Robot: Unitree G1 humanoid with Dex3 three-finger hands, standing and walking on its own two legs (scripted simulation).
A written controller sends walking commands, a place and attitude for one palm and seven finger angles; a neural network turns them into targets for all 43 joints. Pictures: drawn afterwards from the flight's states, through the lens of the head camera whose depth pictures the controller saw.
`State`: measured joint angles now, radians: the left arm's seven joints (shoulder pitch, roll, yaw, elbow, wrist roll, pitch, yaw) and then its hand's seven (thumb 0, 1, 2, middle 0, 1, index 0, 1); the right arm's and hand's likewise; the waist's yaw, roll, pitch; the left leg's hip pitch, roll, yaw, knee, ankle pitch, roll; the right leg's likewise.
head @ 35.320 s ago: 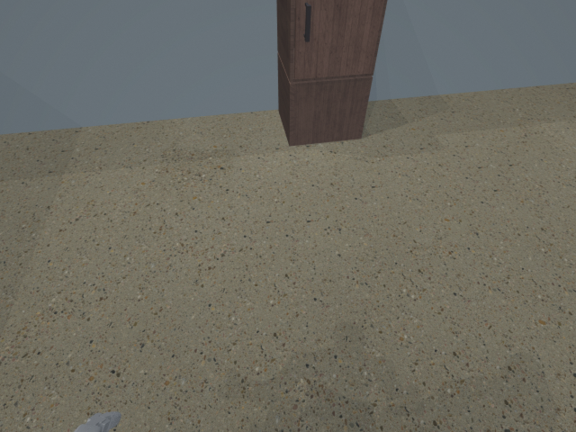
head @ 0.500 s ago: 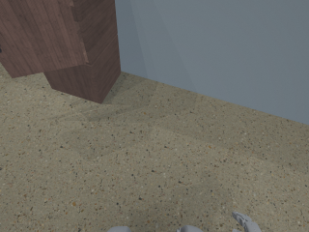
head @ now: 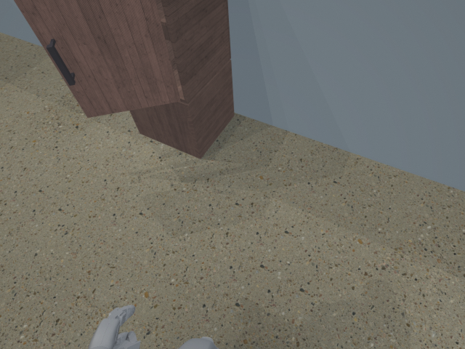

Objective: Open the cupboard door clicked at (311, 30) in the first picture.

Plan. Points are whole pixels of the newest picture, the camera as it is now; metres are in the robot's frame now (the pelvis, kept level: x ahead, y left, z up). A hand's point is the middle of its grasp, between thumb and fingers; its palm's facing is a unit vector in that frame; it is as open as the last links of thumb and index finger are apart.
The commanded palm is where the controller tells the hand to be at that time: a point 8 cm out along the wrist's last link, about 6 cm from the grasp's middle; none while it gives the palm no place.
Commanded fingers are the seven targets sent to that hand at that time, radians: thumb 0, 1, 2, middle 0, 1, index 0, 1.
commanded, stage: turn to face it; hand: left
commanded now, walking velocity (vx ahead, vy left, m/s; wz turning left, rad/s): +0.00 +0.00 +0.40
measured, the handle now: (62, 62) +0.99 +0.61 -0.07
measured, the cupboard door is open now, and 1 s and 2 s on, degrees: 41 41 41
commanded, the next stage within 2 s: take the last steps up to it in 0.18 s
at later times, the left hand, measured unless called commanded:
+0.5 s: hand out of the picture -0.09 +0.20 -0.19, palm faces +0.33 -0.92 -0.20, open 7.3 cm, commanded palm none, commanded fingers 0.00 0.90 0.90 -0.20 -0.30 -0.20 -0.30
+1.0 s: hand (103, 319) +0.20 +0.28 -0.16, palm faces +0.22 -0.96 -0.19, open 7.3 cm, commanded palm none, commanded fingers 0.00 0.90 0.90 -0.20 -0.30 -0.20 -0.30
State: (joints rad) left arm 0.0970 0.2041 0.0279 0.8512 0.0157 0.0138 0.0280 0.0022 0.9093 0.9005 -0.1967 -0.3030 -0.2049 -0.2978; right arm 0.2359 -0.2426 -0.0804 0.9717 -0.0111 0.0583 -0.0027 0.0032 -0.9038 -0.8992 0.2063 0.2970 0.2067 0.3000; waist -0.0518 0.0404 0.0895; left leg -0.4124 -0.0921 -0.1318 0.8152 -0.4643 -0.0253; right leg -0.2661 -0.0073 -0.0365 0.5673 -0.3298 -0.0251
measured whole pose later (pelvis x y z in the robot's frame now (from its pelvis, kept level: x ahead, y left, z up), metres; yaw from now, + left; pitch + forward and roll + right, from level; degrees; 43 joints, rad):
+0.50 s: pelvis +0.01 +0.03 -0.01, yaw +14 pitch +0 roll +1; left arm 0.37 0.23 0.06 1.04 0.02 0.02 0.01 0.00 0.91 0.90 -0.20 -0.30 -0.21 -0.30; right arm 0.07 -0.20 -0.03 0.95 -0.02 0.00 0.02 0.00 -0.91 -0.90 0.20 0.30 0.20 0.30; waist 0.06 -0.07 0.07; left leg -0.24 -0.04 0.09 0.57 -0.31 0.05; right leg -0.23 -0.14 -0.20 0.72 -0.46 0.02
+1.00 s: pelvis +0.12 +0.08 +0.00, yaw +17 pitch +0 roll +1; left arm 0.08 0.17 0.03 0.98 0.02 0.01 -0.01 0.00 0.91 0.90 -0.19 -0.30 -0.20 -0.30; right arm 0.54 -0.13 0.00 1.16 -0.02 -0.06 -0.04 0.00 -0.91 -0.90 0.20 0.30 0.20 0.30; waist -0.07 -0.01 0.06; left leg 0.10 -0.12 0.03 0.25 -0.35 0.10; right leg -0.53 -0.06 -0.10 0.83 -0.26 -0.01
